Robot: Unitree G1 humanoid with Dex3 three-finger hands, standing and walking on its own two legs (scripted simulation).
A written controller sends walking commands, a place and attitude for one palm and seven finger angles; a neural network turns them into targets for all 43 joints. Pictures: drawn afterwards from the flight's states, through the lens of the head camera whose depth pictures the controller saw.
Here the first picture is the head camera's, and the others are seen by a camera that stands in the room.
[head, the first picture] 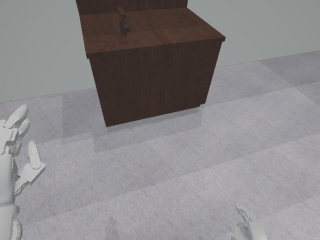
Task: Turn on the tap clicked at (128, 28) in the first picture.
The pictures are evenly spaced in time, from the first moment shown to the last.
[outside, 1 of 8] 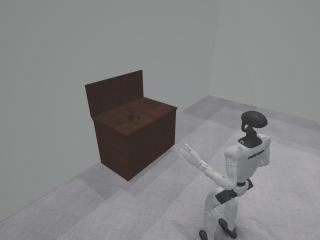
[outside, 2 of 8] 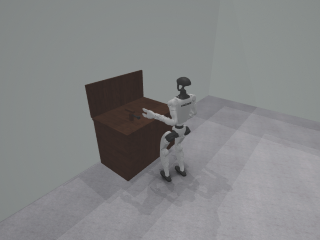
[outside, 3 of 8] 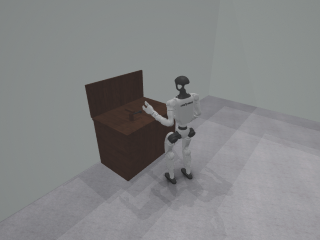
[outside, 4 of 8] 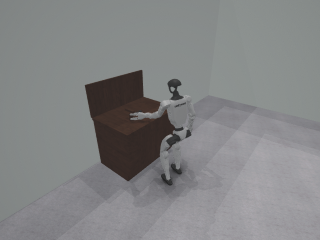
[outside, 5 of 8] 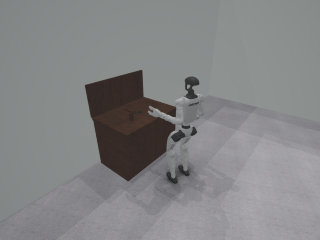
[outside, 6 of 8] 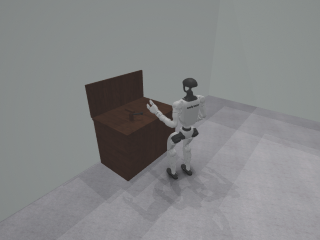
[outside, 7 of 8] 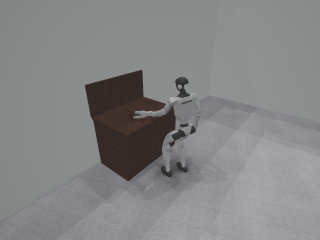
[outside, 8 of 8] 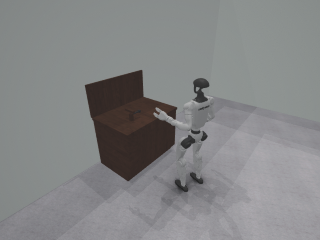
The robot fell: no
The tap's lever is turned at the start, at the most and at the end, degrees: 0 86 86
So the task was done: no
